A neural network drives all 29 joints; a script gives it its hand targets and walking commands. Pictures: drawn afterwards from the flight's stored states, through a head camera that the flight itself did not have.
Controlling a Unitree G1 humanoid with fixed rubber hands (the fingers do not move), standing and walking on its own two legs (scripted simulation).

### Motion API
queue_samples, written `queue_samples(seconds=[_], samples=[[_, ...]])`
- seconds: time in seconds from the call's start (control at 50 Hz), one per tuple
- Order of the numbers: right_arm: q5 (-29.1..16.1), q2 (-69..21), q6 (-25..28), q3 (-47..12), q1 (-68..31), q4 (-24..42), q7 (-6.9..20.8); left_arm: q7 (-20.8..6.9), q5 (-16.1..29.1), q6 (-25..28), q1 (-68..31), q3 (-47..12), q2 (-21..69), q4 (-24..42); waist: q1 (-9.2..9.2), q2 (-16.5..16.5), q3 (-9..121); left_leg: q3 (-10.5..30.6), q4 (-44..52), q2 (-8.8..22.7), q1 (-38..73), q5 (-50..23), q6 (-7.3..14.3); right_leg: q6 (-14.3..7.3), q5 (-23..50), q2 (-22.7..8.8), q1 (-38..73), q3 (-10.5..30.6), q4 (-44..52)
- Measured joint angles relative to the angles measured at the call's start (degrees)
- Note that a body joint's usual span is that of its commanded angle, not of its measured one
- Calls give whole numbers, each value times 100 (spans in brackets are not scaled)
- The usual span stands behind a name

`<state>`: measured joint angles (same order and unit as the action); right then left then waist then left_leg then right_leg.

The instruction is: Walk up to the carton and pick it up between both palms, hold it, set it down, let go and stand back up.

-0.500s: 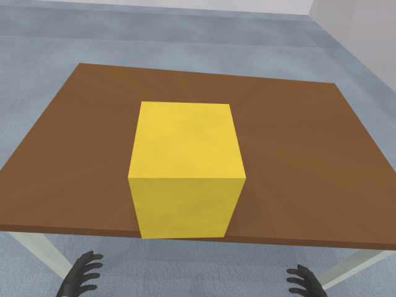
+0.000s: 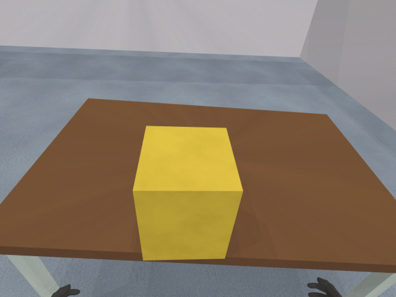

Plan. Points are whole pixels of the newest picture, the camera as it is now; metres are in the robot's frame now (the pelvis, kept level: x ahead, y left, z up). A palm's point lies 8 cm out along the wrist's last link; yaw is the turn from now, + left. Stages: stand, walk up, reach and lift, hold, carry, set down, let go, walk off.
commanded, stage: stand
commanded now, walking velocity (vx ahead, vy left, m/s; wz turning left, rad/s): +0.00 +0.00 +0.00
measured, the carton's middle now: (185, 192) +0.38 +0.03 +0.02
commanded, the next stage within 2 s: none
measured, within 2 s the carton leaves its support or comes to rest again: neither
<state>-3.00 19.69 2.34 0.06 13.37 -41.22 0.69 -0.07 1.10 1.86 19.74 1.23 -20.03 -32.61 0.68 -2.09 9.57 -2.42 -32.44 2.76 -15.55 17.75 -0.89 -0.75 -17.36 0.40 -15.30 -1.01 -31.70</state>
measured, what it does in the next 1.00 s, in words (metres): stands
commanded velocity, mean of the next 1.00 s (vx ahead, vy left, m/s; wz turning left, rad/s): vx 0.00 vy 0.00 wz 0.00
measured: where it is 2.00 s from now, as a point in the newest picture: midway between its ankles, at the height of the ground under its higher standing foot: outside the picture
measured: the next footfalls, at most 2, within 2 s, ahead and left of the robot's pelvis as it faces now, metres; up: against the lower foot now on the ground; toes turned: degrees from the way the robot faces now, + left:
none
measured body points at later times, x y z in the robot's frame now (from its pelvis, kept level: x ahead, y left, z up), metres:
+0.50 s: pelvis +0.00 +0.00 +0.00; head -0.05 +0.01 +0.45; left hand +0.13 +0.28 -0.07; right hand +0.14 -0.29 -0.07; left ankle -0.01 +0.13 -0.73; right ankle -0.01 -0.11 -0.73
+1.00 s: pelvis -0.01 +0.00 +0.00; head -0.05 +0.01 +0.45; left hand +0.12 +0.28 -0.08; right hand +0.12 -0.29 -0.08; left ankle -0.01 +0.13 -0.73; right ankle -0.01 -0.11 -0.73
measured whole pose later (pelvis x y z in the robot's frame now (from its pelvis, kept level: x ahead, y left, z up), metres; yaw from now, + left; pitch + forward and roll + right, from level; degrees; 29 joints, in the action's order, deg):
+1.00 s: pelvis -0.01 +0.00 +0.00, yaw +0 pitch +0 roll +0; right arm -3.0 20.1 1.8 0.1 14.1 -42.7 0.6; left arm -0.1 1.1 2.2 18.4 1.2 -20.2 -33.8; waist 0.1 -1.1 6.1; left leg -2.4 -32.4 2.8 -15.5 16.7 -0.9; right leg -0.7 -16.3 0.4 -15.3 -1.0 -31.7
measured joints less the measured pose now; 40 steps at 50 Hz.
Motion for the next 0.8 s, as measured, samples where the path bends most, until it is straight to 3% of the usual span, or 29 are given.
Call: queue_samples(seconds=[0.8], samples=[[1, 47, -59, 0, 77, -127, 0, -7, 0, 32, -104, 0, -17, -87, -66, 98, -278, 0, 0, 0, 1, -59, 0, 0, 56, 0, 0, 0, -2]])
